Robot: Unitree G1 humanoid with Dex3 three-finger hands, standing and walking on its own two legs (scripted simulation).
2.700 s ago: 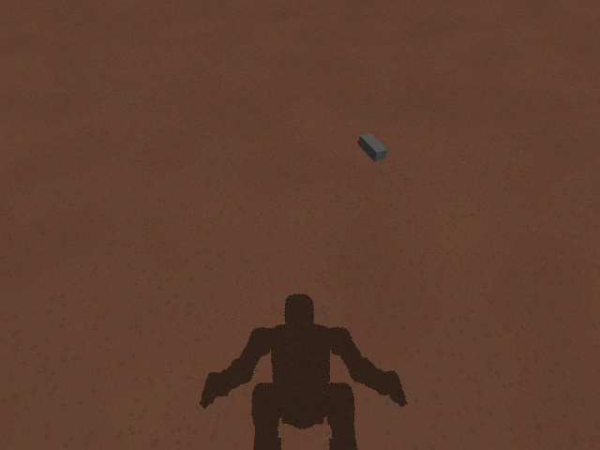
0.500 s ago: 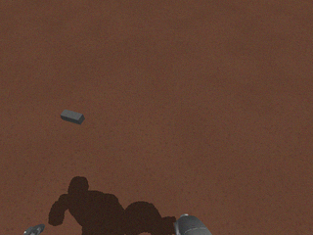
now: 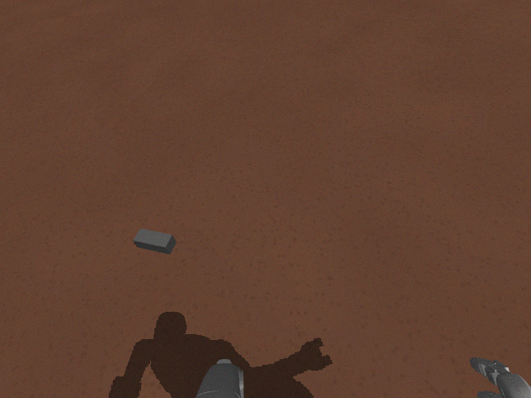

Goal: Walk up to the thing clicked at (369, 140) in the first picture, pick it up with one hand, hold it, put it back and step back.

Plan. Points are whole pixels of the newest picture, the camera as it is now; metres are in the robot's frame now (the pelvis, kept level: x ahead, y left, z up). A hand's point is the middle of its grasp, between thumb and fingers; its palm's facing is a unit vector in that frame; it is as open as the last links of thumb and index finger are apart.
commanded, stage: walk up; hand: left
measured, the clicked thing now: (155, 241) +0.85 +0.63 -0.73
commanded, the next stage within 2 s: none
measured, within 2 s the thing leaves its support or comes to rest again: neither
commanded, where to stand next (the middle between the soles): +0.45 +0.44 m, yaw -17 degrees
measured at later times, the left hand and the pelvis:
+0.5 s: hand (56, 327) +0.27 +0.46 -0.13, palm faces -0.19 -0.85 -0.49, open 7.4 cm; pelvis +0.14 +0.18 +0.00, yaw -8 degrees
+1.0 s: hand out of the picture +0.36 +0.65 -0.14, palm faces -0.19 -0.77 -0.61, open 7.4 cm; pelvis +0.24 +0.34 -0.03, yaw -12 degrees
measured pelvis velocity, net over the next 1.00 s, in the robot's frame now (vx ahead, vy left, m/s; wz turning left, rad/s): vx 0.24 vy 0.34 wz -0.20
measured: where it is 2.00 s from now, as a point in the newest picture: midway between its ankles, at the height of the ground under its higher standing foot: (167, 339)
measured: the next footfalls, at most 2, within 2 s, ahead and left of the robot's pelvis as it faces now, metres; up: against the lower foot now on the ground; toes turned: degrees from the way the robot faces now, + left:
left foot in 0.14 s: +0.16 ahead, +0.24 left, +0.00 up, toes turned +2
right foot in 0.56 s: +0.27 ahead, +0.09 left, +0.00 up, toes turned -14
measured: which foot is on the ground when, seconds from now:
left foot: up 0.00-0.12, down 0.14-0.58, up 0.60-0.96, down 0.98-1.00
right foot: down 0.00-0.16, up 0.18-0.54, down 0.56-1.00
